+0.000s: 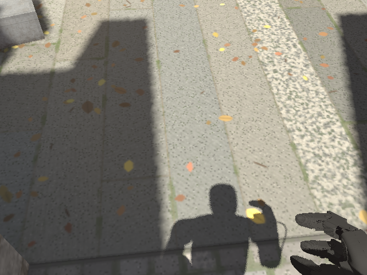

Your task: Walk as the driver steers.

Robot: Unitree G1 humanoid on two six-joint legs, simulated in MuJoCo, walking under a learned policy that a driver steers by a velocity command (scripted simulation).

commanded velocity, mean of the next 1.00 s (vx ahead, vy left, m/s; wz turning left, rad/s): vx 0.93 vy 0.00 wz -0.13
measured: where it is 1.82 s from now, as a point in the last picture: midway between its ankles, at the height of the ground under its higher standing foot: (262, 136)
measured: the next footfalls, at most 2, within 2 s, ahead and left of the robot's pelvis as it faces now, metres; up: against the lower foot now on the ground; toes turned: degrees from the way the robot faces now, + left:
left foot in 0.08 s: +0.29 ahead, +0.18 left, +0.00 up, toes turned -8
right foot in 0.52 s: +0.62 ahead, -0.13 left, +0.00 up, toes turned -20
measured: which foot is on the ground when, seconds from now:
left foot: up 0.00-0.06, down 0.08-0.50, up 0.52-0.92, down 0.94-1.00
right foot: down 0.00-0.06, up 0.08-0.50, down 0.52-0.94, up 0.96-1.00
